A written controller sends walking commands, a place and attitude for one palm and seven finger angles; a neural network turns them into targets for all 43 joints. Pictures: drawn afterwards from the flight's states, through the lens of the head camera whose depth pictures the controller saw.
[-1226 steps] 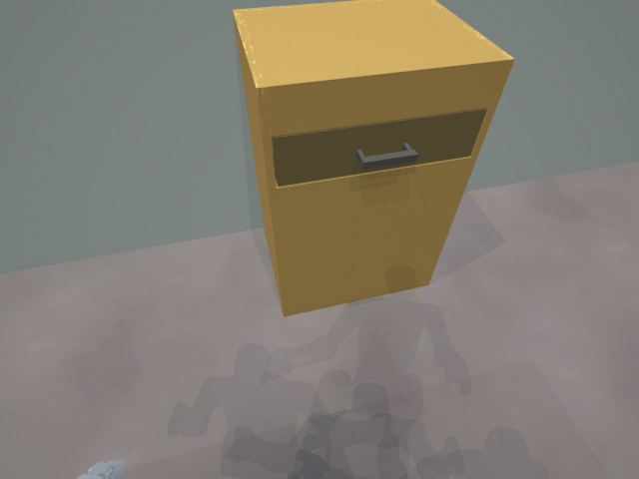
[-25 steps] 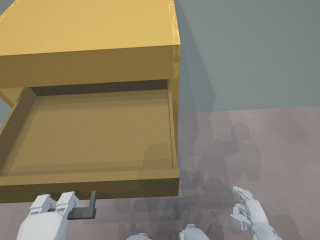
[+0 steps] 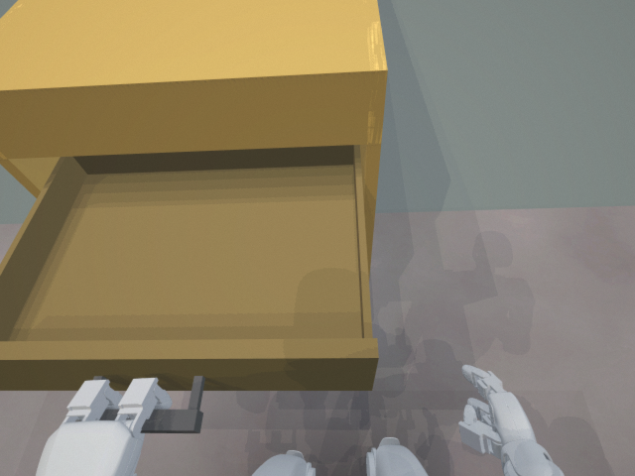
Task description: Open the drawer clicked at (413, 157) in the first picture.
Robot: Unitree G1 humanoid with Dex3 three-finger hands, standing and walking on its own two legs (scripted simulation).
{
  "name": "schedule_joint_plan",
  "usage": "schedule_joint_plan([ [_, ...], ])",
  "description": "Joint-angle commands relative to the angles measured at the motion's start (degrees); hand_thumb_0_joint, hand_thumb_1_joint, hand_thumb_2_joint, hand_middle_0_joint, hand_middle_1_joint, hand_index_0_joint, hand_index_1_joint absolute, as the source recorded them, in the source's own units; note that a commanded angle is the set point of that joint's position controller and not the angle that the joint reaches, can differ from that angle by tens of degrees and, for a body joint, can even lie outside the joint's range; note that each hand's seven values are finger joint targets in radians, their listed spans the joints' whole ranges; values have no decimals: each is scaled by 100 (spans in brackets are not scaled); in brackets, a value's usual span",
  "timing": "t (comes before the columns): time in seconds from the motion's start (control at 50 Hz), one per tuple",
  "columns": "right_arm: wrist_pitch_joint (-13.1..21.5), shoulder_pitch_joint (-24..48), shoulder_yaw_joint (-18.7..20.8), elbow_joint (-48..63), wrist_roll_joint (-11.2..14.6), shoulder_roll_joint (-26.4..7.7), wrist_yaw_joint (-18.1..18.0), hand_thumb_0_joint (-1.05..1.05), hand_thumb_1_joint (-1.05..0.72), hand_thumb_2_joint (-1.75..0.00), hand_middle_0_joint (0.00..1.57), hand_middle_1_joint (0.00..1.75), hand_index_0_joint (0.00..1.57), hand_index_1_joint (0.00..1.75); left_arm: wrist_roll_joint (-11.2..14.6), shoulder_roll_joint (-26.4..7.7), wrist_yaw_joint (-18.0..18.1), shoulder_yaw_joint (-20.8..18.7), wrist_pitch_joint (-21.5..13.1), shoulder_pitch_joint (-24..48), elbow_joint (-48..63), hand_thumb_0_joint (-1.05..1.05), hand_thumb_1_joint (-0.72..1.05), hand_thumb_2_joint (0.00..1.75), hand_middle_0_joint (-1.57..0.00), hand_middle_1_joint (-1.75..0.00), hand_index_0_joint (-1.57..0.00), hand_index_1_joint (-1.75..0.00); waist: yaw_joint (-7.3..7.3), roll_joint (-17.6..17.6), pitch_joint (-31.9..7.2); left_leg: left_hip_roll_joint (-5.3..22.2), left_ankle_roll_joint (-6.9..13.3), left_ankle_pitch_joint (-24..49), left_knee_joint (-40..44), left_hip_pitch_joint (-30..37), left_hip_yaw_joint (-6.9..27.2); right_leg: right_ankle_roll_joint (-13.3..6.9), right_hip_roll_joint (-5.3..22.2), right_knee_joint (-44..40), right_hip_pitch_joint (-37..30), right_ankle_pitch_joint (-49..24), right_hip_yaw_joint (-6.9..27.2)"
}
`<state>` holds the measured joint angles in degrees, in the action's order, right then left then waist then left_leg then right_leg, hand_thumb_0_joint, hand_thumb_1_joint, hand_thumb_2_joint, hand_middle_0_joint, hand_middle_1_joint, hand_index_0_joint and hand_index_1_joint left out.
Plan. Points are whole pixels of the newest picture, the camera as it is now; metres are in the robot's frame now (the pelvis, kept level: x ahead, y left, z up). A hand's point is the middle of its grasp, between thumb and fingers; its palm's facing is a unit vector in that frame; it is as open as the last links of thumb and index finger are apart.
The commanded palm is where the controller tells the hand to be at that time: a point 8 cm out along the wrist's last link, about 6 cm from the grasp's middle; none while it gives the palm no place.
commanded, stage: open the thumb to release the handle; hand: left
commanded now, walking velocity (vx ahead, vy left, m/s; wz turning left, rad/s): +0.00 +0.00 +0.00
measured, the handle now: (143, 402) +0.20 +0.23 +0.01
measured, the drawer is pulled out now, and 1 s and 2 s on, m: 0.30 0.28 0.28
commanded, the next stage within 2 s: lift the hand off the handle in 0.38 s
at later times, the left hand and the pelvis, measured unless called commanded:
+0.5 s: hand (124, 463) +0.14 +0.23 +0.00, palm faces -0.06 -0.07 -1.00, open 13.3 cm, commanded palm +0.12 +0.24 +0.04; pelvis -0.02 -0.02 +0.01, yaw +1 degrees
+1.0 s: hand (131, 437) +0.16 +0.23 +0.00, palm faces -0.05 -0.06 -1.00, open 13.8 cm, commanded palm +0.14 +0.24 +0.06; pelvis -0.02 -0.02 +0.02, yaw +1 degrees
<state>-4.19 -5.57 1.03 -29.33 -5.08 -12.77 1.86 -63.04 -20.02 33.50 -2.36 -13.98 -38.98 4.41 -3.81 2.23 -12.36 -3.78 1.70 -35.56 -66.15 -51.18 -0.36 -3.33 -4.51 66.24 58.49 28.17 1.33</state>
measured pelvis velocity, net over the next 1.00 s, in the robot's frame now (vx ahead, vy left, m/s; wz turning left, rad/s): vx -0.02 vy -0.02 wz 0.01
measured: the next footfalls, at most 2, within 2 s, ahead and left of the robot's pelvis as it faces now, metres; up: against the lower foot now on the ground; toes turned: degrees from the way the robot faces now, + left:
none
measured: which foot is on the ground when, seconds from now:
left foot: down 0.00-1.00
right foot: down 0.00-1.00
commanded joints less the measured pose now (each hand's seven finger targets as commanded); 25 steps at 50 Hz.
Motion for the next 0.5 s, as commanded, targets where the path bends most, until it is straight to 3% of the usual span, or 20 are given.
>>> schedule_joint_plan([
  [0.0, 205, 345, 256, 900, 25, -606, -68, 0, -90, -90, 20, 30, 20, 30, 226, -781, 277, -802, 335, -354, 827, 0, 41, 69, -36, -130, -36, -130, 22, -203, -1265, 93, -144, 2342, 757, 745, 182, -78, 276, -927, -1541, -2143, 211],
  [0.06, 181, 377, 212, 938, 68, -627, -133, 0, -90, -90, 20, 30, 20, 30, 206, -905, 281, -849, 435, -97, 764, 0, 20, 60, -35, -127, -35, -127, 7, -251, -1209, 77, -90, 2040, 901, 642, 178, -78, 295, -1072, -1709, -1926, 274],
  [0.1, 183, 357, 200, 938, 89, -618, -150, 0, -90, -90, 20, 30, 20, 30, 197, -805, 256, -669, 503, -30, 654, 0, 6, 54, -34, -126, -34, -126, 34, -306, -1129, 77, -55, 1887, 939, 646, 152, -58, 317, -1172, -1765, -1798, 286],
  [0.18, 198, 378, 166, 916, 130, -614, -217, 0, -90, -90, 20, 30, 20, 30, 244, -931, 235, -789, 556, 69, 429, 0, -22, 42, -32, -123, -32, -123, 14, -445, -974, 62, 2, 1598, 1063, 482, 124, -38, 357, -1373, -2027, -1668, 411],
  [0.24, 219, 401, 161, 903, 129, -616, -222, 0, -90, -90, 20, 30, 20, 30, 196, -903, 236, -713, 525, 122, 372, 0, -43, 33, -30, -121, -30, -121, 17, -281, -830, 57, 26, 1487, 1094, 496, 106, -62, 361, -1480, -1988, -1506, 481],
  [0.26, 234, 419, 152, 912, 128, -617, -224, 0, -90, -90, 20, 30, 20, 30, 221, -962, 238, -810, 510, 125, 393, 0, -50, 30, -30, -120, -30, -120, 5, -261, -957, 60, 37, 1508, 1111, 502, 93, -69, 375, -1493, -2100, -1568, 501],
  [0.34, 257, 424, 182, 875, 128, -616, -218, 0, -90, -90, 20, 30, 20, 30, 234, -932, 231, -813, 463, -26, 219, 0, -50, 30, -30, -120, -30, -120, -4, -281, -775, 39, 39, 1423, 1089, 377, 86, -62, 401, -1576, -2143, -1567, 621],
  [0.36, 256, 447, 171, 863, 122, -626, -229, 0, -90, -90, 20, 30, 20, 30, 268, -951, 223, -844, 473, 101, 172, 0, -50, 30, -30, -120, -30, -120, 52, -388, -771, 49, 52, 1356, 1079, 301, 99, -55, 413, -1592, -2148, -1520, 621],
  [0.44, 284, 456, 219, 840, 131, -641, -263, 0, -90, -90, 20, 30, 20, 30, 245, -1037, 275, -938, 416, 316, 102, 0, -50, 30, -30, -120, -30, -120, 16, -289, -694, 35, 59, 1078, 997, 131, 79, -48, 460, -1707, -2044, -973, 786],
  [0.46, 295, 439, 207, 784, 122, -662, -273, 0, -90, -90, 20, 30, 20, 30, 233, -932, 272, -805, 456, 678, -131, 0, -50, 30, -30, -120, -30, -120, 178, -419, -589, 50, 67, 968, 923, -5, 94, -29, 475, -1686, -1860, -870, 763],
  [0.48, 308, 423, 233, 755, 129, -680, -281, 0, -90, -90, 20, 30, 20, 30, 203, -1014, 299, -889, 412, 856, -121, 0, -50, 30, -30, -120, -30, -120, 129, -402, -668, 45, 63, 935, 886, -18, 103, -26, 464, -1660, -1772, -723, 812],
])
